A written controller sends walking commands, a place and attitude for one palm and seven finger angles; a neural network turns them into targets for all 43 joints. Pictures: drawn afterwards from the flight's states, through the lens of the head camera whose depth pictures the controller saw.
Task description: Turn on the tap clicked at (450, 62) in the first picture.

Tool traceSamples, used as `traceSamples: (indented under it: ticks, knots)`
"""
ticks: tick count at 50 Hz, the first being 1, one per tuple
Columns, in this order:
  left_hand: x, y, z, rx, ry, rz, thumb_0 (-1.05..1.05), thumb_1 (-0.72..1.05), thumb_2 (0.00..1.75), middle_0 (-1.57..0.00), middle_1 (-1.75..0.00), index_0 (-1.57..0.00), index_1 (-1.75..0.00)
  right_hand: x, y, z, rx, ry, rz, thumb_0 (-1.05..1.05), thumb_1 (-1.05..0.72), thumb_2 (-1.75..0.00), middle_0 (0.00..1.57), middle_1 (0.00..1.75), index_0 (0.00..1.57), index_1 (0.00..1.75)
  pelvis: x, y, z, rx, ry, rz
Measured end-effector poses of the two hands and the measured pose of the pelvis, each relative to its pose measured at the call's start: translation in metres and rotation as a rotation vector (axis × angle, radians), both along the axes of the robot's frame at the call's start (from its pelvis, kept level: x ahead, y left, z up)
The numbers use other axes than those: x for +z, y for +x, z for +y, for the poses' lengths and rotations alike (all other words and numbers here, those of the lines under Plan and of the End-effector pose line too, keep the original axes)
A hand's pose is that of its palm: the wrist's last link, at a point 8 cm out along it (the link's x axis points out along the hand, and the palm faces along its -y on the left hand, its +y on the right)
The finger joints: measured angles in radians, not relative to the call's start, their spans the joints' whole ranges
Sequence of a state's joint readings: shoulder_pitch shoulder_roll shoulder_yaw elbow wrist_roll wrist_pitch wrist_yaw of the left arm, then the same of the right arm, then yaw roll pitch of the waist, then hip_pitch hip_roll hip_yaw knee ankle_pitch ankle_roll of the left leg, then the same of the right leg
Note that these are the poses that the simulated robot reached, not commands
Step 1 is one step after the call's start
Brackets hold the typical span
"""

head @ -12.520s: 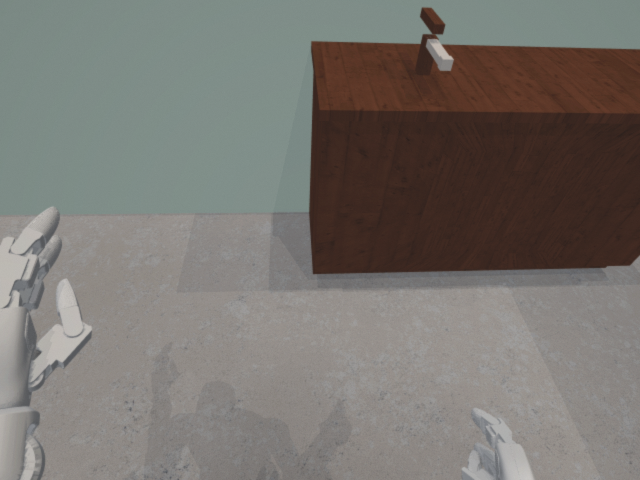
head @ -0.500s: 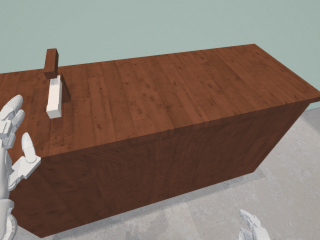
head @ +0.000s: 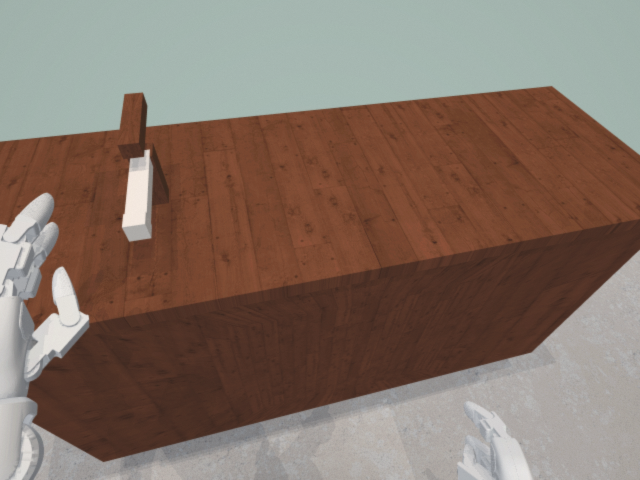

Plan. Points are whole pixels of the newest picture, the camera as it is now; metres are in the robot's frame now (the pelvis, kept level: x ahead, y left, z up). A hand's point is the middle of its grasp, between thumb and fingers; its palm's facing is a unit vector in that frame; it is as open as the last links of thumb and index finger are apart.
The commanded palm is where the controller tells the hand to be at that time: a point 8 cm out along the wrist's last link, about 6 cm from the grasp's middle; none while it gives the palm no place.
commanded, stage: come to a stop and stand still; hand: left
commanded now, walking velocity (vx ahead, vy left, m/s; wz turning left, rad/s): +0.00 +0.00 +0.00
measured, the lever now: (137, 226) +0.39 +0.28 +0.09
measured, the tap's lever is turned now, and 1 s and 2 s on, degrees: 0 0 0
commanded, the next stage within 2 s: look again from close up in 0.40 s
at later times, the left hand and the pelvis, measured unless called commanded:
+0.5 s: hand (95, 309) +0.23 +0.24 +0.16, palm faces +0.40 -0.85 -0.36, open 7.4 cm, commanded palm +0.17 +0.27 +0.17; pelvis +0.01 -0.01 +0.00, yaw +1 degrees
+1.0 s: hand (38, 341) +0.19 +0.26 +0.16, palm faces +0.44 -0.85 -0.28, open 7.4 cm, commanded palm +0.14 +0.28 +0.17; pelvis -0.03 +0.01 +0.00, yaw -1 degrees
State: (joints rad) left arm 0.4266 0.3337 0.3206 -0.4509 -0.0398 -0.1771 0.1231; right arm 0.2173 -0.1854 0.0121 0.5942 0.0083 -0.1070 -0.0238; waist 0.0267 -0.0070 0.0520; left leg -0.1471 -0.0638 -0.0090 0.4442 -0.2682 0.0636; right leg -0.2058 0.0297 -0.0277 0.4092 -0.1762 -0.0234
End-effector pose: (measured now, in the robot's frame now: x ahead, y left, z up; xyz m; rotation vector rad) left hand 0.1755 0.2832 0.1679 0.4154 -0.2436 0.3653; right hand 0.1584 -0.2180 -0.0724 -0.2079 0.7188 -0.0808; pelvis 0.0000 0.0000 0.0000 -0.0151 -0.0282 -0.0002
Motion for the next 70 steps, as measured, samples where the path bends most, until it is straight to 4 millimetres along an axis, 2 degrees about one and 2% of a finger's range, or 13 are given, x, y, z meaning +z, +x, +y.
traceSamples:
  ticks: [8, 15, 25, 28, 30, 32, 34, 38, 41, 45, 51, 59, 70]
  knots:
    - [0.003, 0.013, -0.003, -0.007, 0.011, 0.004, 0.02, 0.89, 0.9, -0.21, -0.3, -0.21, -0.3, 0.007, 0.026, -0.006, 0.002, -0.013, -0.021, 0.02, -0.91, -0.9, 0.21, 0.3, 0.21, 0.3, 0.0, 0.011, -0.004, 0.009, -0.003, 0.013]
    - [0.002, 0.014, -0.005, 0.002, 0.01, 0.017, 0.02, 0.89, 0.9, -0.21, -0.3, -0.21, -0.3, 0.007, 0.032, -0.013, -0.006, -0.023, -0.01, 0.01, -0.91, -0.9, 0.21, 0.3, 0.2, 0.3, 0.0, 0.016, -0.007, 0.014, -0.006, 0.017]
    - [0.001, 0.01, -0.007, 0.015, 0.001, 0.019, 0.02, 0.89, 0.9, -0.21, -0.3, -0.21, -0.3, 0.003, 0.023, -0.017, -0.014, -0.02, 0.015, 0.01, -0.91, -0.9, 0.21, 0.3, 0.2, 0.3, 0.0, 0.015, -0.011, 0.016, -0.005, 0.013]
    - [0.025, 0.021, 0.015, 0.028, 0.167, -0.069, 0.02, 0.89, 0.9, -0.21, -0.3, -0.21, -0.3, 0.0, 0.016, -0.013, 0.05, -0.039, 0.021, 0.01, -0.91, -0.9, 0.21, 0.3, 0.2, 0.3, -0.002, 0.006, -0.016, 0.015, -0.006, 0.023]
    - [0.031, 0.026, 0.028, 0.061, 0.144, -0.123, 0.02, 0.89, 0.9, -0.21, -0.3, -0.21, -0.3, 0.001, 0.01, -0.012, 0.067, -0.022, 0.014, 0.01, -0.91, -0.9, 0.21, 0.3, 0.2, 0.3, -0.001, 0.0, -0.015, -0.001, -0.004, 0.02]
    - [0.027, 0.026, 0.023, 0.05, 0.09, -0.128, 0.02, 0.89, 0.9, -0.21, -0.3, -0.21, -0.3, 0.003, 0.005, -0.011, 0.057, 0.002, -0.014, 0.02, -0.91, -0.9, 0.21, 0.3, 0.2, 0.3, -0.001, -0.004, -0.011, -0.016, 0.0, 0.016]
    - [0.017, 0.022, 0.007, -0.008, 0.051, -0.093, 0.02, 0.9, 0.9, -0.2, -0.3, -0.2, -0.3, 0.005, -0.002, -0.011, 0.033, 0.014, -0.043, 0.02, -0.91, -0.9, 0.21, 0.3, 0.21, 0.3, -0.001, -0.007, -0.006, -0.025, 0.003, 0.013]
    - [-0.006, 0.006, -0.016, -0.125, 0.016, 0.003, 0.01, 0.9, 0.9, -0.2, -0.3, -0.2, -0.3, 0.009, -0.017, -0.013, -0.021, 0.002, -0.062, 0.02, -0.91, -0.9, 0.21, 0.3, 0.21, 0.3, -0.002, -0.013, -0.001, -0.028, 0.007, 0.003]
    - [-0.012, -0.007, -0.01, -0.125, 0.022, 0.023, 0.02, 0.89, 0.9, -0.21, -0.3, -0.21, -0.3, 0.011, -0.027, -0.013, -0.031, -0.025, -0.052, 0.02, -0.91, -0.9, 0.21, 0.3, 0.2, 0.3, -0.002, -0.018, -0.001, -0.02, 0.007, -0.006]
    - [-0.004, -0.022, 0.011, -0.047, 0.026, -0.037, 0.02, 0.89, 0.9, -0.21, -0.3, -0.21, -0.3, 0.012, -0.034, -0.01, -0.005, -0.05, -0.041, 0.02, -0.91, -0.9, 0.21, 0.3, 0.2, 0.3, -0.002, -0.024, 0.001, -0.012, 0.003, -0.014]
    - [0.002, -0.028, 0.02, 0.01, -0.023, -0.137, 0.02, 0.89, 0.9, -0.21, -0.3, -0.21, -0.3, 0.016, -0.032, 0.001, 0.038, -0.06, -0.059, 0.02, -0.91, -0.9, 0.21, 0.3, 0.2, 0.3, -0.002, -0.027, 0.006, -0.014, 0.0, -0.017]
    - [-0.006, -0.011, 0.013, -0.038, -0.025, -0.095, 0.01, 0.9, 0.9, -0.2, -0.3, -0.2, -0.3, 0.021, -0.018, 0.017, 0.05, -0.031, -0.1, 0.02, -0.91, -0.9, 0.21, 0.3, 0.21, 0.3, -0.001, -0.021, 0.011, -0.014, -0.001, -0.021]
    - [0.004, -0.002, 0.017, -0.055, 0.022, -0.074, 0.02, 0.89, 0.9, -0.21, -0.3, -0.21, -0.3, 0.016, -0.004, 0.019, 0.048, -0.031, -0.054, 0.02, -0.91, -0.9, 0.21, 0.3, 0.21, 0.3, 0.0, -0.01, 0.015, -0.011, -0.005, -0.011]
